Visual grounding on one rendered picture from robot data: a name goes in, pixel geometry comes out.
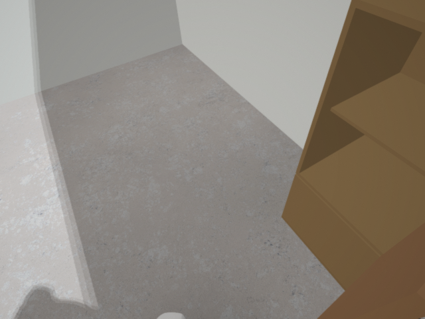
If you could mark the cupboard door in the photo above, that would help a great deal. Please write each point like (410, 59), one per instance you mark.
(393, 287)

